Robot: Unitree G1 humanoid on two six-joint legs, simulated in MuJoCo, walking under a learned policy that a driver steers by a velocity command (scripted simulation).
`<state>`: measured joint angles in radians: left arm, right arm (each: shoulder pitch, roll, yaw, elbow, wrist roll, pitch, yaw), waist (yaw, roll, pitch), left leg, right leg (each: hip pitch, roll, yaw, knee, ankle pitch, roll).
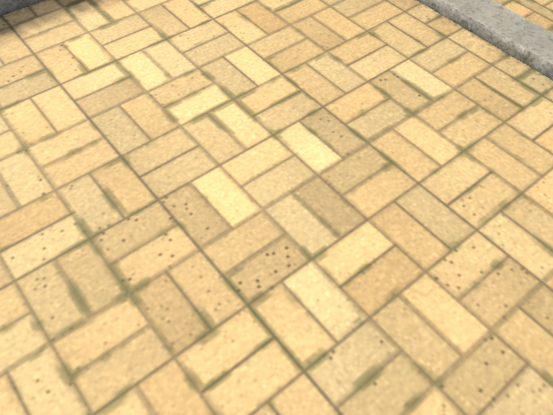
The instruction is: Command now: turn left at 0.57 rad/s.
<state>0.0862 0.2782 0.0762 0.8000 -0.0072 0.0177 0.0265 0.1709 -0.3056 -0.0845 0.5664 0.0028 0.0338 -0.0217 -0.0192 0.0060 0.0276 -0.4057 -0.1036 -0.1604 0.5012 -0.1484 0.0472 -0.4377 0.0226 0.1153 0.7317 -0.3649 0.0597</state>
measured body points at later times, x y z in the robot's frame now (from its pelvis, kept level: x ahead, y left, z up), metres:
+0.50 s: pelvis +0.01 +0.00 +0.00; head +0.04 +0.02 +0.44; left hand +0.03 +0.31 -0.13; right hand +0.26 -0.20 -0.08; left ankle -0.02 +0.11 -0.74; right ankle +0.02 -0.15 -0.73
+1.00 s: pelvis +0.01 +0.01 +0.00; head +0.02 +0.00 +0.45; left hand +0.03 +0.29 -0.12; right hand +0.22 -0.20 -0.11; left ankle -0.02 +0.11 -0.74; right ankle +0.03 -0.13 -0.74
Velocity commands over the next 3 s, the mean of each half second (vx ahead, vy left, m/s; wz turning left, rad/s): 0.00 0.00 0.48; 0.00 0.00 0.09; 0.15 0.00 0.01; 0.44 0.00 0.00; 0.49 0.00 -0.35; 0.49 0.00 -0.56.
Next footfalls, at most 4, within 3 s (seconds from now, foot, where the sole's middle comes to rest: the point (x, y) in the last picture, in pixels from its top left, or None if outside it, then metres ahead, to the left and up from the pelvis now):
0.08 right None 0.06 -0.14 -0.77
0.46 left None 0.01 0.12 -0.77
0.78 right None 0.07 -0.12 -0.77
1.86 right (276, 413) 0.44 0.01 -0.77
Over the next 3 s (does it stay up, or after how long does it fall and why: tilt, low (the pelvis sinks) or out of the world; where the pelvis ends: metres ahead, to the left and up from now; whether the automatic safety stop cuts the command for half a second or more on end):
stays up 0.82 0.11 -0.01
